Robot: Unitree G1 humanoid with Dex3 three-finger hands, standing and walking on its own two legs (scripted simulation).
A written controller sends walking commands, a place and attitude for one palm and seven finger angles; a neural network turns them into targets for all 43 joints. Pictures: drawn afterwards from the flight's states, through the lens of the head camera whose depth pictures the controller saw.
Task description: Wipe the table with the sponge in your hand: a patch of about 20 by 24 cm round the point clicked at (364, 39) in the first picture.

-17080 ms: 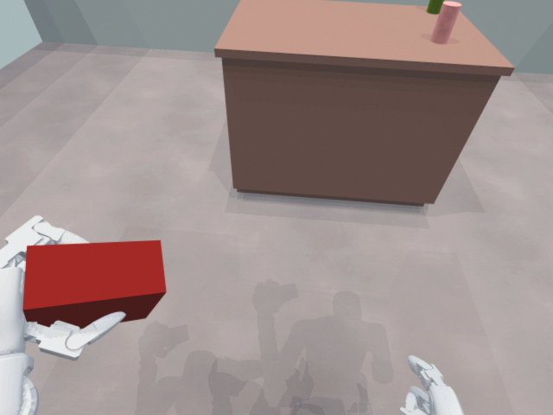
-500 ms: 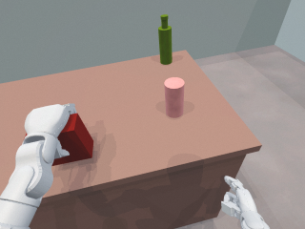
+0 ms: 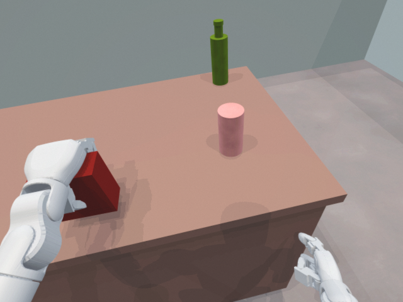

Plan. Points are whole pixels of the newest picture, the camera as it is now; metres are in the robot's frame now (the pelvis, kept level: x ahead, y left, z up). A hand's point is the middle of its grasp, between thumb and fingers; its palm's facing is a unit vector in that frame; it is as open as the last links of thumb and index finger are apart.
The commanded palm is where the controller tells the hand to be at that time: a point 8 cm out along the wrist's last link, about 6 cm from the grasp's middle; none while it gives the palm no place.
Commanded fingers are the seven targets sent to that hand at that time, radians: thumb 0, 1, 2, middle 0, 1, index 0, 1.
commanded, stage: lower the sponge onto the table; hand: left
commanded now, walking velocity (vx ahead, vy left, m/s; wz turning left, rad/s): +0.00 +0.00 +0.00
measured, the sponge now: (82, 193) +0.26 +0.30 +0.10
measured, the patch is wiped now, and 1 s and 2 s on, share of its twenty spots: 0.00 0.00 0.35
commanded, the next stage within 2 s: wipe forward along the first lane in 1.34 s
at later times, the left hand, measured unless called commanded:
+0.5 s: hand (74, 181) +0.26 +0.30 +0.13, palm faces +0.07 -0.04 -1.00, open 10.1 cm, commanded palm +0.23 +0.28 +0.20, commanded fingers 0.00 0.10 1.30 -1.20 -1.60 -1.20 -1.60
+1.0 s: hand (79, 192) +0.26 +0.30 +0.11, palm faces +0.01 -0.04 -1.00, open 10.1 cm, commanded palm +0.23 +0.29 +0.18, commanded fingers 0.00 0.10 1.30 -1.20 -1.60 -1.20 -1.60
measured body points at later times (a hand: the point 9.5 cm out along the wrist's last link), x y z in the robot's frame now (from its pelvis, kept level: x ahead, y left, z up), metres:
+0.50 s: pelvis +0.00 +0.00 +0.00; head -0.02 -0.04 +0.45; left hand +0.25 +0.30 +0.19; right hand +0.24 -0.19 -0.08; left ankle +0.05 +0.14 -0.74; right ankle -0.02 -0.11 -0.74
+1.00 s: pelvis -0.01 +0.00 +0.00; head -0.02 -0.04 +0.45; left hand +0.25 +0.29 +0.16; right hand +0.23 -0.20 -0.08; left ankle +0.05 +0.14 -0.74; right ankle -0.02 -0.11 -0.74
